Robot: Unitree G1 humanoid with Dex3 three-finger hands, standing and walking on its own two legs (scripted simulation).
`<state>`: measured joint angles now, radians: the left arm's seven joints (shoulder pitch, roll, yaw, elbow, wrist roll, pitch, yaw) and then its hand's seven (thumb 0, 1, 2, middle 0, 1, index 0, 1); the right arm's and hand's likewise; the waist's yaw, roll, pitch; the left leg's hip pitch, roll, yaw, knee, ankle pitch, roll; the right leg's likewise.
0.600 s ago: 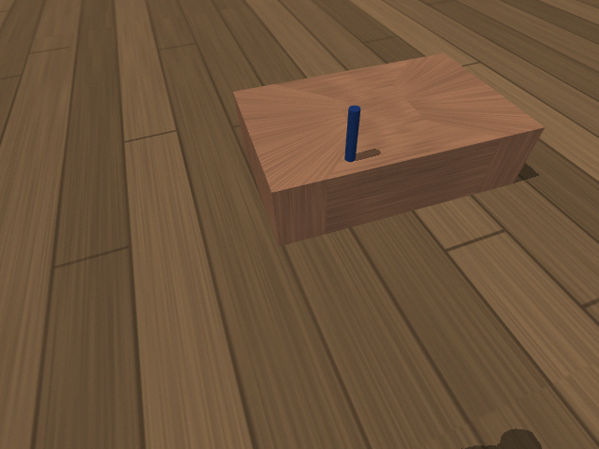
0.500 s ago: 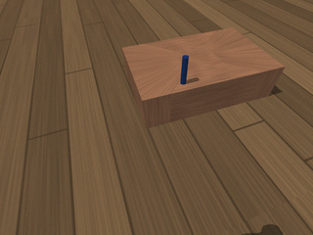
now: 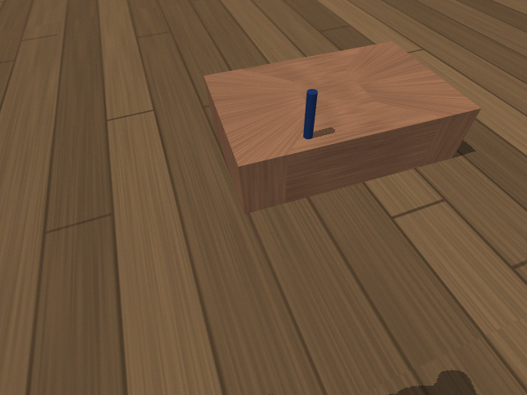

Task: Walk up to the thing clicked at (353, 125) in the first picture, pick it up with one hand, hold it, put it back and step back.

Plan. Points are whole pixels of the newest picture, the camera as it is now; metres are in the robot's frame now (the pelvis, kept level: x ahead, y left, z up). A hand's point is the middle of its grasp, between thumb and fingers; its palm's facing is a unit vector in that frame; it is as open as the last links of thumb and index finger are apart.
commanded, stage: stand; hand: right
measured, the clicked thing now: (309, 115) +1.21 -0.14 -0.34
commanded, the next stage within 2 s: walk up in 0.52 s
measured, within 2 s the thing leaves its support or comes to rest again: neither
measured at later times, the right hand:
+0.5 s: hand out of the picture +0.09 -0.25 -0.16, palm faces -0.03 +0.94 -0.33, open 7.4 cm
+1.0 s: hand (404, 339) +0.24 -0.22 -0.13, palm faces -0.13 +0.89 -0.45, open 7.4 cm
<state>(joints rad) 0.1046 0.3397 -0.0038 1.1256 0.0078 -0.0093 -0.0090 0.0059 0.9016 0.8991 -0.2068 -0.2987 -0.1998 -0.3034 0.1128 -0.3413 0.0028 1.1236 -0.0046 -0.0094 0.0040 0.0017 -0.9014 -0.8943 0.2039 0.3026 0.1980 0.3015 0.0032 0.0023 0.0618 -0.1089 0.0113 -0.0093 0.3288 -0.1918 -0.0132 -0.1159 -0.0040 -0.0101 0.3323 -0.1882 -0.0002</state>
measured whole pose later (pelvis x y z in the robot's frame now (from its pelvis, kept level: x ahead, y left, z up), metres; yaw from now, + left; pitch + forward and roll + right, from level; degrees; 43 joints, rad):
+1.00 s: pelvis +0.13 +0.05 -0.02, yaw +9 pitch -4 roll +0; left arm 0.29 0.44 0.07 0.97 0.03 0.02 -0.07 0.01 0.90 0.90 -0.20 -0.30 -0.20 -0.30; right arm 0.28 -0.39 -0.08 0.89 -0.01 -0.08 0.03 0.00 -0.90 -0.89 0.20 0.30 0.20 0.30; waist 0.01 -0.07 0.09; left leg -0.27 -0.01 0.04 0.59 -0.27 0.05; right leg -0.33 -0.04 0.00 1.09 -0.47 -0.04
